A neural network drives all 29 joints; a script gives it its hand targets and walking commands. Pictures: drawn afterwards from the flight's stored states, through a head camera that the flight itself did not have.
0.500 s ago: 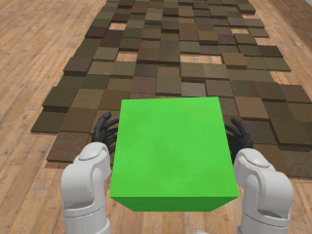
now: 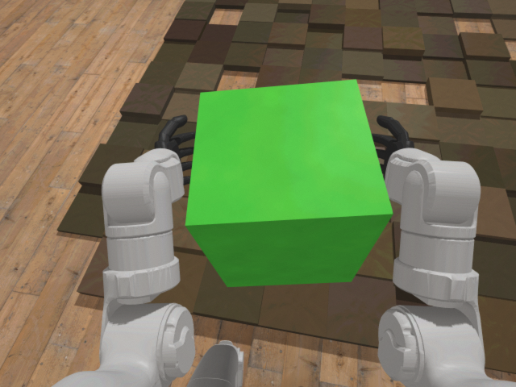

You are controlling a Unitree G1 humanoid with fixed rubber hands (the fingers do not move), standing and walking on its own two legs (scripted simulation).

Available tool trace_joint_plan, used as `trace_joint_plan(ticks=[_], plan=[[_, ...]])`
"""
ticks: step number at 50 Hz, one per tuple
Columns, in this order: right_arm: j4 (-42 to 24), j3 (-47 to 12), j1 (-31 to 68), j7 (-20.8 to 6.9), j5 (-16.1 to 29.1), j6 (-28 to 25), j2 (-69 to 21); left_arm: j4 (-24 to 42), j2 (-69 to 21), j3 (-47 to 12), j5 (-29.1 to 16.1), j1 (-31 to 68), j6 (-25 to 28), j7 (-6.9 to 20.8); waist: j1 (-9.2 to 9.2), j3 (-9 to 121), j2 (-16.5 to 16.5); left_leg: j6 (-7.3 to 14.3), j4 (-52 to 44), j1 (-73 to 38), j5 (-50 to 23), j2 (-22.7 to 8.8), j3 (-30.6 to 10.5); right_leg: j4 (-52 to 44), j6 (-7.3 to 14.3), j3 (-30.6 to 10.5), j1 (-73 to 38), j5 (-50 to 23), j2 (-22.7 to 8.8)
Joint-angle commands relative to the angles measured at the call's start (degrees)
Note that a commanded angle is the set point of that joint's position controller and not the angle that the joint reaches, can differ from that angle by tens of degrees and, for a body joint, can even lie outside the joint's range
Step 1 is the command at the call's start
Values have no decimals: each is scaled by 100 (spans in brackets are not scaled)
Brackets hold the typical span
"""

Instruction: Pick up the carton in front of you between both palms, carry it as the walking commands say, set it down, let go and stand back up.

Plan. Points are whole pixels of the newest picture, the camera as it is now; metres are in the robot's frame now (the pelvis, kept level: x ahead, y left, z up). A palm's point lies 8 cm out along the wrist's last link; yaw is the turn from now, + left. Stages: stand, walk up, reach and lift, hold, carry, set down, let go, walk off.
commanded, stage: carry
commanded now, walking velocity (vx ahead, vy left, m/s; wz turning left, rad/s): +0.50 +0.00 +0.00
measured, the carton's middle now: (283, 196) +0.39 +0.01 +0.05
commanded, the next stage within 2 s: none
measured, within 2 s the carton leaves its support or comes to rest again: neither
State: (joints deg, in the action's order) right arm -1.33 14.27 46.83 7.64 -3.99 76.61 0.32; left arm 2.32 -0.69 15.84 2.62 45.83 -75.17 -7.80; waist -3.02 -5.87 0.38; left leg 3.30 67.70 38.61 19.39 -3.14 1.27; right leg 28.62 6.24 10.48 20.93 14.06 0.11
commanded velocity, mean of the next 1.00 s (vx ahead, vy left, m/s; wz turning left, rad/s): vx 0.50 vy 0.00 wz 0.02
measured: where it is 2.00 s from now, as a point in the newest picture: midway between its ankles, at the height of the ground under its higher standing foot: (282, 130)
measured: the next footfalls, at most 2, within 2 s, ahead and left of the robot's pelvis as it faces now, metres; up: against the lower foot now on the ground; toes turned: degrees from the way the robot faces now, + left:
left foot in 0.14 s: +0.19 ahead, +0.14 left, +0.00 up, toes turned +3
right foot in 0.54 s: +0.65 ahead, -0.04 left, +0.04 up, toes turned -3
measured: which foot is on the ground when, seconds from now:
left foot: up 0.00-0.12, down 0.14-0.52, up 0.54-1.00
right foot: down 0.00-0.26, up 0.28-0.52, down 0.54-1.00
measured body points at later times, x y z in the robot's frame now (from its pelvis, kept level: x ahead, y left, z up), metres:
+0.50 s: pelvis +0.39 +0.02 -0.01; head +0.48 +0.02 +0.43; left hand +0.80 +0.12 +0.12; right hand +0.76 -0.18 +0.12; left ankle +0.16 +0.14 -0.72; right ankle +0.57 -0.05 -0.67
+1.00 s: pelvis +0.72 -0.01 +0.04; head +0.77 -0.03 +0.49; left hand +1.10 +0.15 +0.19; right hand +1.11 -0.15 +0.17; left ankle +0.85 +0.10 -0.66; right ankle +0.61 -0.04 -0.70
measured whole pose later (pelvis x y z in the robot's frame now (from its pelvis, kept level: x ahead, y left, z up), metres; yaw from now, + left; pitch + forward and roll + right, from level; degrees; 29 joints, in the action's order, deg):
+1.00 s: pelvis +0.72 -0.01 +0.04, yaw +1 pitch +5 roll +2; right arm -4.2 13.6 39.4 7.6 -6.2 72.2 -2.4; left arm -0.5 -1.3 15.2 2.5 43.1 -70.0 -7.0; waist -3.5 0.6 0.0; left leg 2.0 38.4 36.1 2.3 -0.1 5.2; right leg 19.3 7.7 4.7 4.7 19.0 5.2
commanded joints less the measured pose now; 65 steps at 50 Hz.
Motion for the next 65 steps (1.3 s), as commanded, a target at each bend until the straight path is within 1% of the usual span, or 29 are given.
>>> trace_joint_plan(ticks=[1,8,10,11,12,13,14,15,16,18,21,23,24,25,26,27,28,29,31,33,41,51,54,56,57,58,59,61,65], plan=[[-567,-3632,4162,-938,2217,-397,-5913,573,-6031,-3907,-2739,4406,118,1418,-87,3693,-626,-43,-484,963,-109,-20,148,-273,622,-1638,-3629,-3352,-1508],[-814,-3714,4109,-967,2014,-417,-5610,647,-5729,-3946,-2409,3935,163,1402,-383,3209,-700,66,-2071,1397,-774,358,791,276,510,-1123,-4523,-4506,-1012],[-686,-3721,3701,-979,1877,-410,-5564,696,-5702,-4023,-2407,3895,103,1404,-540,3367,-727,120,-2689,817,-495,838,1261,1232,55,-990,-5095,-7214,-704],[-796,-3725,3670,-992,1854,-424,-5560,789,-5694,-4073,-2439,3953,124,1407,-172,3789,-622,186,-3840,-1191,-1525,823,977,2051,-250,-752,-4017,-7447,-646],[-971,-3716,3613,-979,1843,-454,-5556,975,-5802,-4166,-2525,4079,152,1423,560,4155,-256,211,-5035,-3593,-3289,676,821,2909,-411,-444,-2501,-6398,-539],[-1205,-3738,3615,-962,1861,-483,-5536,1277,-5966,-4303,-2612,4334,166,1441,1146,4044,915,341,-4931,-6752,-4628,-52,-63,4167,-606,-613,677,-1796,-167],[-1437,-3758,3478,-964,2029,-440,-5485,1272,-5963,-4328,-2599,4087,143,1425,1400,3297,1339,296,-4843,-7602,-7133,-496,-709,5022,-309,-494,2835,1507,475],[-1387,-3796,3487,-952,2094,-346,-5237,979,-5863,-4251,-2536,3866,127,1370,1323,3701,1995,753,-2895,-10080,-11894,-1657,-1640,6602,-320,-775,5118,3208,832],[-1400,-3902,3376,-941,2125,-323,-5222,804,-5517,-3968,-2289,3378,120,1281,1520,4408,1874,1021,-2716,-10680,-10792,-1921,-1967,7346,-67,-1486,5990,3198,798],[-2056,-4092,3812,-1003,2389,-373,-5437,1123,-5251,-3814,-1865,3400,94,1147,1495,3834,343,891,-3310,-9269,-6569,-1709,-1989,7415,116,-1708,6355,3422,229],[-2216,-4516,4565,-1320,3115,-302,-5726,1054,-4787,-3572,-1246,3181,162,994,856,2937,-47,434,-4553,-5601,-5570,-723,-391,3615,-220,-170,3445,1646,79],[-1756,-4537,4465,-1480,3324,-297,-5834,873,-4646,-3602,-1053,3119,191,938,394,3194,943,332,-4703,-3166,-6015,-403,204,1649,-244,344,-436,-998,528],[-1539,-4526,4336,-1542,3321,-315,-5836,759,-4695,-3634,-1018,3021,222,943,-113,3600,1364,280,-3755,-2887,-6628,-520,208,1331,-269,277,-1838,-1624,661],[-1438,-4544,4308,-1601,3269,-354,-5845,734,-4780,-3678,-1043,2971,276,963,-721,3978,944,128,-2362,-2823,-6739,-395,446,666,-335,330,-2981,-2605,715],[-1415,-4526,4352,-1646,3152,-394,-5891,812,-4932,-3808,-1218,3057,297,1009,-858,3846,223,30,-725,-2352,-3584,25,228,-13,-297,-266,-3528,-3089,191],[-1062,-4399,4138,-1672,2950,-374,-5765,644,-5276,-3950,-1499,2980,240,1107,-564,3692,-514,48,795,-1475,830,621,-43,792,-189,-1298,-3985,-4075,-651],[-403,-4114,3540,-1606,2771,-324,-5712,122,-5076,-3971,-1562,2690,197,1194,-47,5258,-1710,65,2451,-975,983,1100,-1144,137,799,-4287,-4649,-4154,-2126],[-429,-4013,3429,-1531,2538,-313,-5404,-42,-5372,-4129,-1824,2832,205,1312,-29,5350,-1195,128,2665,-1067,551,749,-1084,-291,999,-4685,-4209,-2407,-2093],[-509,-3816,3721,-1457,2316,-346,-5715,292,-5981,-4367,-2420,3616,245,1502,173,4162,-343,-67,2559,-489,352,330,-773,-407,803,-4087,-2939,-1298,-1782],[-573,-3677,3831,-1352,2173,-421,-5841,615,-6451,-4497,-2849,4229,262,1596,77,3650,179,-47,1542,-428,324,256,-519,-387,427,-3317,-2501,-2039,-1321],[-431,-3787,3097,-1023,1692,-763,-5951,342,-6591,-4360,-2918,3761,425,1708,-95,4009,-698,-161,-1234,279,-559,287,-27,-224,-132,-2062,-4185,-5544,-1354],[-233,-4060,3569,-1076,2150,-486,-5654,-449,-5689,-3868,-2400,3133,254,1657,-222,2776,-705,-18,-3891,-238,-2314,649,991,-399,-135,-860,-3783,-5432,-673],[98,-3877,3773,-1198,2363,-414,-5758,-746,-5682,-3626,-2297,3191,249,1632,206,3037,-975,256,-4276,-2306,-2489,897,1166,786,-495,-374,-2848,-6186,-808],[307,-3719,3814,-1314,2484,-418,-5885,-890,-5727,-3513,-2192,3376,262,1614,760,3221,-335,485,-4298,-4421,-2285,377,433,2599,-577,-253,-1030,-4081,-552],[503,-3609,3821,-1371,2503,-433,-5882,-941,-5798,-3450,-2138,3529,234,1600,781,3452,824,1228,-3400,-5871,-3876,-938,-1326,4087,-669,-570,830,77,-2],[774,-3520,3654,-1407,2530,-440,-5901,-1039,-5827,-3350,-2114,3468,192,1566,876,3773,1407,2200,-4101,-6257,-2688,-1573,-3509,5545,-863,-895,2104,1967,599],[752,-3544,3659,-1471,2646,-461,-6196,-1056,-5820,-3283,-2049,3456,208,1506,827,3597,821,2179,-4464,-5936,-1806,-1575,-3659,5779,-731,-1356,2467,1724,161],[543,-3685,4259,-1608,3019,-548,-6735,-1014,-5916,-3082,-1800,3485,306,1422,685,3152,-163,1682,-4727,-4742,-2055,-1224,-2824,4755,-632,-1326,2199,1100,-220],[272,-3794,4721,-1723,3347,-788,-7235,-924,-6240,-3075,-1674,3290,512,1337,562,3111,183,1366,-4838,-3772,-2131,-745,-1855,3643,-880,-1061,1683,511,-368]])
